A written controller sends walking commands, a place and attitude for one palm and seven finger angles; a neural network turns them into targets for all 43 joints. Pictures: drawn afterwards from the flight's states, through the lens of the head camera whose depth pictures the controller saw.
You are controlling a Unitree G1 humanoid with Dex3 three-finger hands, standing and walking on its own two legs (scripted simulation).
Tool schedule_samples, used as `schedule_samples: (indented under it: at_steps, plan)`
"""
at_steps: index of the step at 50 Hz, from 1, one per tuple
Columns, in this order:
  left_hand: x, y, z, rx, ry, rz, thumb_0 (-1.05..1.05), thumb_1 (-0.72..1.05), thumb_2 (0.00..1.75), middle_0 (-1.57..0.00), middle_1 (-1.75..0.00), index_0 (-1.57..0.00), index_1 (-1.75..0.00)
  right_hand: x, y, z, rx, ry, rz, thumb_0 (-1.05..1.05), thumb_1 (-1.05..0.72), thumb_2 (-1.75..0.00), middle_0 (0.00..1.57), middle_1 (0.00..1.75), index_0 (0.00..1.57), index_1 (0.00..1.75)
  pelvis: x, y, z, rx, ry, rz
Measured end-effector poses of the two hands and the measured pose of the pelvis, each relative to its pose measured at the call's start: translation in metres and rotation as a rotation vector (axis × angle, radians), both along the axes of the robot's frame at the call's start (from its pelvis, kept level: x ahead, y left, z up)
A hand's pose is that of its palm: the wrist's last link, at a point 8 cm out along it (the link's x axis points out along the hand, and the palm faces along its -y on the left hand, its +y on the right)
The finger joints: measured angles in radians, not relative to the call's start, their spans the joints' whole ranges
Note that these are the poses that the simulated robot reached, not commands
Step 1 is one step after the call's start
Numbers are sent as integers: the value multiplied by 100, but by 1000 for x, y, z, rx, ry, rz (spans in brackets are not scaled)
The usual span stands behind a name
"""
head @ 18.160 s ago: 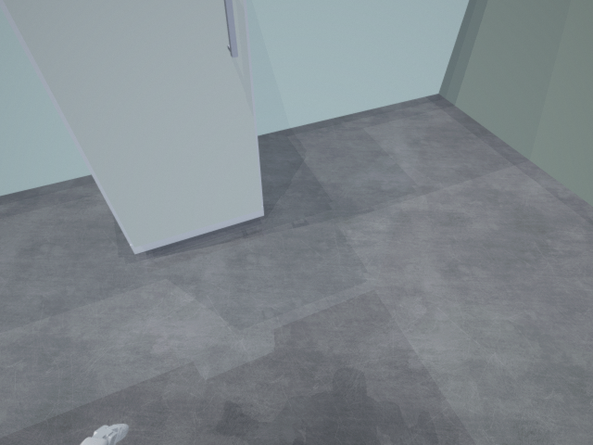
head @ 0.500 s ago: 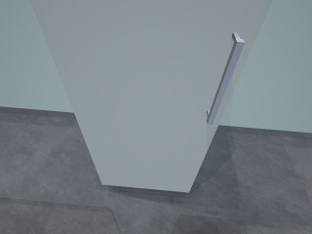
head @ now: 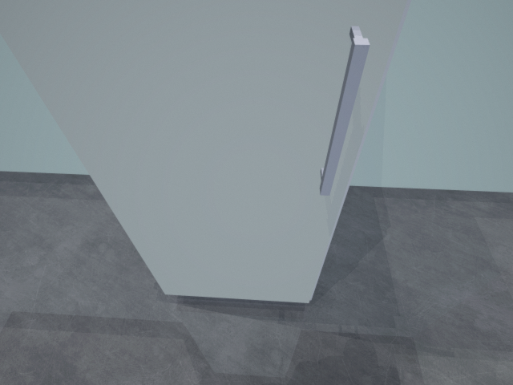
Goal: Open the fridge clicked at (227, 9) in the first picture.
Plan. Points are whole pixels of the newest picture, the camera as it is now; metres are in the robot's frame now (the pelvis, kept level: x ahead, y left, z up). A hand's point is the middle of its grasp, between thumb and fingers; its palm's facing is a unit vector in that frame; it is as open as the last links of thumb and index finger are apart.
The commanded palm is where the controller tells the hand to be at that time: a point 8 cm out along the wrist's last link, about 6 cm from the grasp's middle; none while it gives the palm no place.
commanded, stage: look again from close up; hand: right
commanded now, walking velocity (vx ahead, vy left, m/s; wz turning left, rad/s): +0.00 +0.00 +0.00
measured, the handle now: (337, 125) +0.46 -0.10 +0.17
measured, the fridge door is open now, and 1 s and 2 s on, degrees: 0 0 0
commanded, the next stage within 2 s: raise the hand to about handle height in 1.12 s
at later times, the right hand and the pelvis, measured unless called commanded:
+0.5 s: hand out of the picture -0.02 -0.17 -0.17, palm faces -0.01 +0.97 -0.25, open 7.4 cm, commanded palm none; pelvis -0.05 +0.02 +0.00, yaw +0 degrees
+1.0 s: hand out of the picture -0.04 -0.14 -0.18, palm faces +0.00 +0.98 -0.20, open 7.4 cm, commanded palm none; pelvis -0.04 +0.04 +0.00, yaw +1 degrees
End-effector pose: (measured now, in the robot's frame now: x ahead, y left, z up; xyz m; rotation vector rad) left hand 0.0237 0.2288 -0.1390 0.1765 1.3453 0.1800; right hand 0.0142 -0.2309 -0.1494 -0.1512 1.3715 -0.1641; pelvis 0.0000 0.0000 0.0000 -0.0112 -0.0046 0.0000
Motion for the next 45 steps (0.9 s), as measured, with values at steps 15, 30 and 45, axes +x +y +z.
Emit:
schedule_samples:
  at_steps: [15, 30, 45]
  plan:
    - [-32, 9, -16, -49, -45, -12, 0, 92, 90, -20, -30, -20, -30, -6, 1, 12, -61, -91, 55, 0, -91, -89, 20, 29, 20, 30, -30, 7, -7, 12, -24, 0]
    - [-72, 25, -12, -65, 9, -5, 0, 92, 90, -20, -30, -20, -30, -57, 26, 10, -31, -16, 43, 1, -91, -89, 20, 29, 20, 30, -50, 28, -3, 0, -25, 7]
    - [-69, 33, -5, -44, 41, -5, 0, 91, 90, -20, -30, -20, -30, -63, 43, 5, 9, 23, 21, 1, -91, -89, 20, 29, 20, 30, -44, 37, 0, 5, -15, 8]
